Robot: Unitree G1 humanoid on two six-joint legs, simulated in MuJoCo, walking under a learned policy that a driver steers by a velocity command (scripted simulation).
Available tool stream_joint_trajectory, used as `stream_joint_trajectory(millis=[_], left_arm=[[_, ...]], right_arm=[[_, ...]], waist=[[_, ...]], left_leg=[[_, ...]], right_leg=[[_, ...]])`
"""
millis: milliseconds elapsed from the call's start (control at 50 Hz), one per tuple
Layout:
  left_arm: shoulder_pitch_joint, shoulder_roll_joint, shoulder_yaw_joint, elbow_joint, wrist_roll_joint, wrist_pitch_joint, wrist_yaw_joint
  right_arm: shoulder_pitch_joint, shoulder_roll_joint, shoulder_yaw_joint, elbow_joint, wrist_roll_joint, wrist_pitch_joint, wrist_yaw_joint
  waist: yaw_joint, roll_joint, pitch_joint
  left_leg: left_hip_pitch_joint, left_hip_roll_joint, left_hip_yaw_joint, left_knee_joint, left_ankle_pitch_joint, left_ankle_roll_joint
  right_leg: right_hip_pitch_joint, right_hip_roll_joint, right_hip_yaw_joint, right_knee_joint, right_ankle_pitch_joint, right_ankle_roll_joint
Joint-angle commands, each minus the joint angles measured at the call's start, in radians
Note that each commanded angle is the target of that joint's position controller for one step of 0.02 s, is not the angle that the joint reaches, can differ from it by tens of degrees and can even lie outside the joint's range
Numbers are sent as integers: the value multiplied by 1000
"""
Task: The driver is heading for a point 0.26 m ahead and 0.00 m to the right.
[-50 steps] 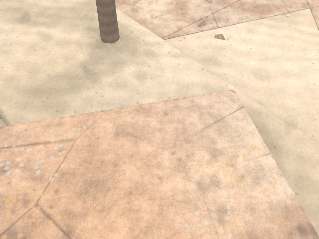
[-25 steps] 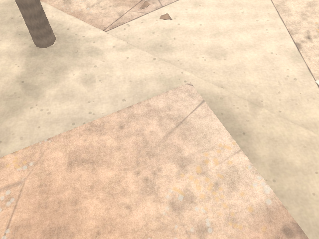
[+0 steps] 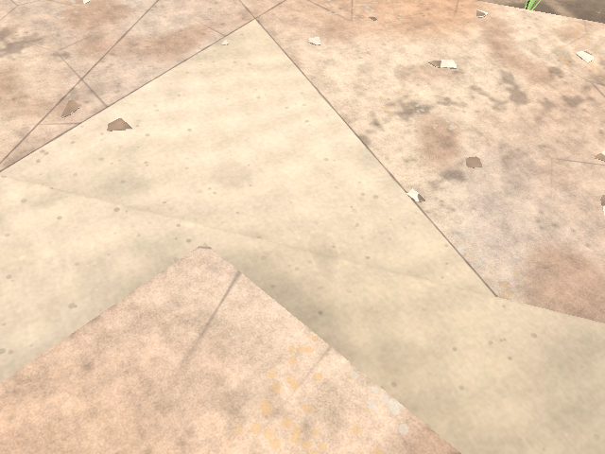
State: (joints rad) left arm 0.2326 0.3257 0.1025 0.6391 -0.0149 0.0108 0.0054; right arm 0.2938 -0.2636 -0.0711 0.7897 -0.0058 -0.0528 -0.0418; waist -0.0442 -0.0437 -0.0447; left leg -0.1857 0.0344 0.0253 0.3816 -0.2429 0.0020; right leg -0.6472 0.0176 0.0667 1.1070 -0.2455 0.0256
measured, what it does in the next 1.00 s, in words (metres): walks ahead: right foot, then left foot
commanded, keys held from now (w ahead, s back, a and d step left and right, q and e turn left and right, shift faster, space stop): w+e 0.06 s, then no key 0.94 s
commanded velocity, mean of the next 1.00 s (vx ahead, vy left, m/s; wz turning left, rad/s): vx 0.11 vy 0.00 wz -0.18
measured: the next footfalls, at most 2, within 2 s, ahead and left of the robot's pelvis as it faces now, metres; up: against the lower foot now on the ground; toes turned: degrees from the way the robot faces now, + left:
right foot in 0.26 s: +0.19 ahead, -0.18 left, +0.00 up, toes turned -7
left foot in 0.58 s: +0.22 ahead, +0.07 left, +0.00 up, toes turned -7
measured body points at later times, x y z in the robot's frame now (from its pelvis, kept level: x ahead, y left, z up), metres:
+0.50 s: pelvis +0.12 -0.07 -0.01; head +0.15 -0.08 +0.44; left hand +0.32 +0.14 -0.11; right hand +0.18 -0.35 -0.14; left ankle +0.15 +0.09 -0.71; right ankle +0.15 -0.17 -0.75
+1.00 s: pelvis +0.17 -0.05 -0.01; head +0.19 -0.05 +0.44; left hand +0.29 +0.19 -0.15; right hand +0.22 -0.30 -0.15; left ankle +0.18 +0.07 -0.75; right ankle +0.15 -0.17 -0.75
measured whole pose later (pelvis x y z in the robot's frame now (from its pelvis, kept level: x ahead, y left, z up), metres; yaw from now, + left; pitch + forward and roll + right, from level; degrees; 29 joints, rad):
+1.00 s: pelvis +0.17 -0.05 -0.01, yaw -8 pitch -2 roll +0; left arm 0.21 0.21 0.06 0.90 0.00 0.04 0.04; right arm 0.21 -0.20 -0.02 0.95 0.00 -0.02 -0.02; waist 0.00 0.00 0.05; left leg -0.19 0.02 0.01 0.52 -0.30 -0.01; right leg -0.20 0.00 0.01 0.50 -0.27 0.01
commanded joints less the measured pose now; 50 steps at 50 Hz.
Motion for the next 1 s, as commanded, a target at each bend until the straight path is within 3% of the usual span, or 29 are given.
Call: stream_joint_trajectory(millis=[20, 100, 140, 200, 220, 240, 260, 280, 300, 320, 360, 380, 400, 440, 520, 540, 580, 600, 620, 640, 660, 700, 820, 1000], left_arm=[[-131, 25, 0, -120, -6, -30, -9], [-191, -21, -20, -148, -4, -40, -29], [-193, -30, -23, -150, -1, -43, -39], [-165, 4, -6, -153, -6, -43, -47], [-92, 15, 5, -129, 0, -43, -47], [5, 51, 23, -95, 9, -42, -38], [110, 121, 38, -90, 24, -37, -21], [83, 174, 23, -108, 40, -34, -9], [107, 111, 9, -81, 30, -32, -22], [61, 72, -5, -72, 25, -33, -29], [-55, 17, -27, -63, 19, -36, -28], [-102, 26, -26, -60, 26, -37, -29], [-129, 30, -23, -55, 37, -42, -27], [-161, 16, -24, -39, 40, -49, -22], [-146, 1, -30, 2, 34, -34, -8], [-154, -6, -34, 11, 30, -29, -7], [-120, -44, -47, 46, 26, -24, -8], [-86, -49, -48, 64, 33, -24, -7], [-24, -45, -41, 69, 32, -23, -7], [-60, -22, -39, 75, 34, -18, 0], [-78, -14, -34, 75, 27, -15, 5], [-71, -26, -33, 88, 28, -6, 15], [-46, -35, -28, 139, 20, 4, 22], [-11, -24, -19, 234, 13, 20, 43]], right_arm=[[31, -152, -36, -51, -3, -24, 1], [37, -175, -43, -37, 0, -19, 12], [31, -196, -48, -28, 13, -11, 19], [27, -222, -56, -14, 40, -1, 28], [7, -213, -51, -13, 46, 0, 30], [30, -179, -41, -4, 44, -5, 31], [54, -120, -17, -28, 3, -15, 32], [141, -28, 28, -45, -36, -26, 42], [156, -114, 7, -4, 5, -18, 43], [71, -153, -4, -20, 32, -6, 41], [6, -139, -4, -13, 15, 21, 19], [24, -128, -3, -8, 12, 37, 11], [51, -110, -1, 4, 9, 46, 6], [70, -80, 7, 14, 5, 52, -2], [5, -75, 14, 5, 2, 64, 1], [2, -71, 15, 7, 1, 64, 5], [-4, -72, 20, 7, -24, 60, 13], [-17, -111, 17, -10, -27, 56, 12], [-58, -172, -1, 0, -10, 54, 8], [-78, -123, 5, -3, -3, 49, 12], [-80, -86, 17, 5, -9, 42, 13], [-87, -67, 23, 15, -8, 27, 17], [-60, -67, 24, 62, 1, 19, 18], [-58, -50, 23, 136, 6, 27, 18]], waist=[[-38, 183, 81], [-46, 171, 121], [-38, 189, 114], [-3, 211, 75], [46, 189, 34], [88, 138, -34], [116, 18, -170], [50, -238, -289], [92, -170, -386], [92, -128, -264], [53, -43, -128], [18, -49, -97], [-4, -60, -90], [-22, -77, -85], [12, -85, -62], [4, -78, -41], [-7, -32, 7], [19, 22, 38], [87, 166, 71], [50, 170, 87], [47, 158, 93], [47, 148, 70], [39, 69, 26], [45, 37, 43]], left_leg=[[141, 232, -189, -221, -100, 152], [97, 232, -71, -207, 106, 160], [48, 216, -13, -165, 230, 149], [67, 240, -20, -64, 416, 127], [71, 217, 3, 25, 516, 104], [29, 167, 53, 174, 574, 66], [-153, 111, 97, 404, 258, -2], [-389, 15, 36, 714, -471, -74], [-367, 34, -91, 809, -445, -84], [-417, 58, -79, 842, -413, -78], [-400, 95, -83, 747, -308, -74], [-309, 93, -82, 697, -249, -78], [-238, 79, -68, 655, -202, -80], [-157, 64, -56, 527, -164, -80], [-74, 44, -51, 318, -71, -59], [-32, 38, -46, 250, -13, -46], [65, 51, -68, 98, 161, -16], [66, 105, -128, 54, 235, 8], [-27, 107, -114, 73, 102, 38], [-117, 81, -113, 36, -49, 43], [-141, 70, -109, 20, -84, 27], [-116, 58, -97, 29, 1, 6], [-45, 39, -74, 69, 143, 8], [-16, 21, -59, 49, 211, 14]], right_leg=[[-221, -52, 0, -41, 75, 20], [-99, -68, -37, -265, 110, 14], [39, -47, -89, -371, 83, -2], [185, -14, -110, -508, 83, -53], [302, 12, -123, -621, 173, -83], [484, 30, -122, -696, 299, -110], [767, -142, 65, -629, 676, -154], [960, -422, 388, -583, 1050, -341], [874, -434, 420, -647, 860, -392], [795, -363, 313, -670, 750, -355], [595, -279, 204, -714, 595, -277], [478, -253, 158, -750, 578, -263], [409, -234, 124, -770, 568, -262], [357, -208, 77, -781, 533, -262], [345, -214, 111, -804, 238, -256], [318, -203, 115, -805, 119, -239], [253, -148, 100, -795, -99, -155], [242, -100, 76, -753, -193, -106], [274, -40, 16, -749, -169, -73], [352, -27, -7, -710, -110, -50], [383, -30, -11, -687, -61, -51], [408, -37, -9, -667, 30, -60], [458, -49, -8, -653, 182, -58], [506, -58, -15, -663, 244, -43]])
